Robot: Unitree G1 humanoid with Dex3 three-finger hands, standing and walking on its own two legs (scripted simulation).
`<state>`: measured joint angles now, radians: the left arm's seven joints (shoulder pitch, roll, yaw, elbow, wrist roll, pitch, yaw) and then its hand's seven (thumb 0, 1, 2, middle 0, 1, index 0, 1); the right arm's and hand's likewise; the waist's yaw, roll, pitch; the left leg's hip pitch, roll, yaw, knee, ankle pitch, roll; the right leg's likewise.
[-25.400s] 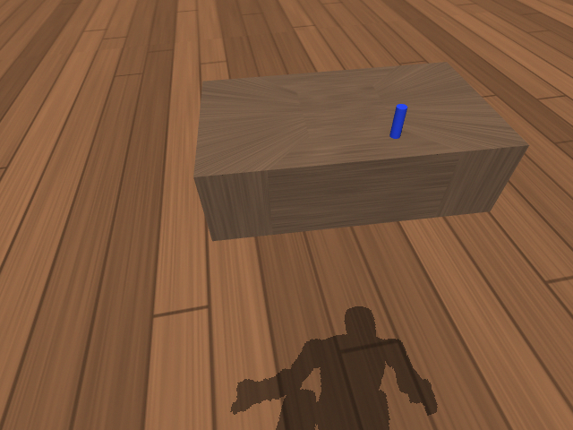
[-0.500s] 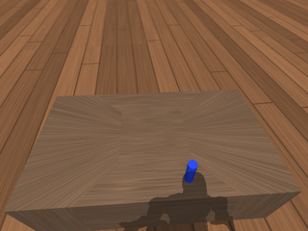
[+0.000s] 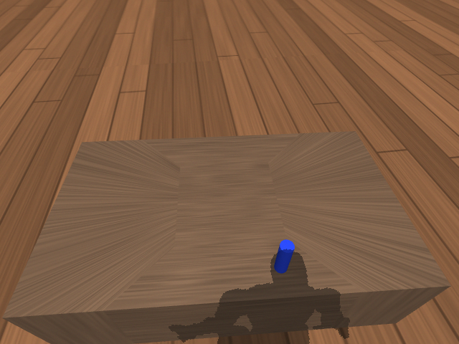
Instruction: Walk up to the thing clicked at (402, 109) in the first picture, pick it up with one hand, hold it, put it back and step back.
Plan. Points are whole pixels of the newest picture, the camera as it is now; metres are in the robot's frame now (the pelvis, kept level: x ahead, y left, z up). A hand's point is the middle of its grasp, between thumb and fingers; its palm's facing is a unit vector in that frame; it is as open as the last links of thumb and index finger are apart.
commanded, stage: stand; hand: right
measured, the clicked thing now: (283, 257) +0.45 -0.15 -0.32
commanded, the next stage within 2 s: none
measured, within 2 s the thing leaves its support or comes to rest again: neither
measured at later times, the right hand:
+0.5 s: hand out of the picture +0.08 -0.25 -0.15, palm faces -0.01 +0.94 -0.35, open 7.6 cm
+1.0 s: hand out of the picture +0.09 -0.25 -0.15, palm faces -0.03 +0.94 -0.35, open 7.3 cm
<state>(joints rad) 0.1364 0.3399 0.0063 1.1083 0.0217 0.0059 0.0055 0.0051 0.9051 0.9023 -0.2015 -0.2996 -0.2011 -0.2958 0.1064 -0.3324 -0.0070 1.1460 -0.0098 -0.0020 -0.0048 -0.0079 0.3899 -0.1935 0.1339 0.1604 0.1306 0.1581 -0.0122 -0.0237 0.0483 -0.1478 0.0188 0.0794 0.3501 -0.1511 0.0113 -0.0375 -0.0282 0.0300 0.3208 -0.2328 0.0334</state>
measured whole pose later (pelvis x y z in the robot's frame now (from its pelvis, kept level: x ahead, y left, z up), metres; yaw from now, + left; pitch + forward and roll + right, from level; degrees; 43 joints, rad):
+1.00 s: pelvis +0.01 +0.00 +0.00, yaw +2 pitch -2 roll +0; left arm 0.14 0.34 0.01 1.10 0.02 0.00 0.00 0.01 0.91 0.90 -0.20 -0.30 -0.20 -0.30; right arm 0.10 -0.34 -0.01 1.14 -0.01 0.00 0.00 0.00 -0.91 -0.89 0.21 0.30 0.20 0.30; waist -0.01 -0.02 0.05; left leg -0.14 0.01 0.05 0.34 -0.16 0.01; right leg -0.02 -0.03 0.00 0.30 -0.24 0.03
